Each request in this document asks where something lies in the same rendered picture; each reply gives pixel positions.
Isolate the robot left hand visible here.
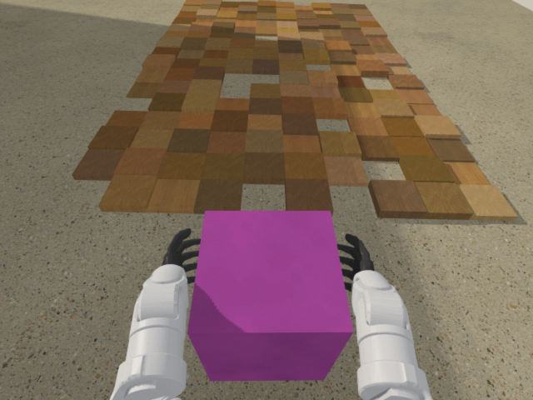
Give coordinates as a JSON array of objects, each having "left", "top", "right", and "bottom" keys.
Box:
[{"left": 162, "top": 228, "right": 201, "bottom": 284}]

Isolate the robot right forearm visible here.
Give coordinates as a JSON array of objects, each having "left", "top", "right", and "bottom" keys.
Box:
[{"left": 351, "top": 270, "right": 433, "bottom": 400}]

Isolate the carton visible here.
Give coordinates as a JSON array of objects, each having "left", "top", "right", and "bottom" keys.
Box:
[{"left": 187, "top": 211, "right": 353, "bottom": 381}]

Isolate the robot right hand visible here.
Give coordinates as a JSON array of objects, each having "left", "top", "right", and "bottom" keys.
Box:
[{"left": 337, "top": 233, "right": 375, "bottom": 292}]

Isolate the robot left forearm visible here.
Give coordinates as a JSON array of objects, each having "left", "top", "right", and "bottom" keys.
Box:
[{"left": 110, "top": 264, "right": 189, "bottom": 400}]

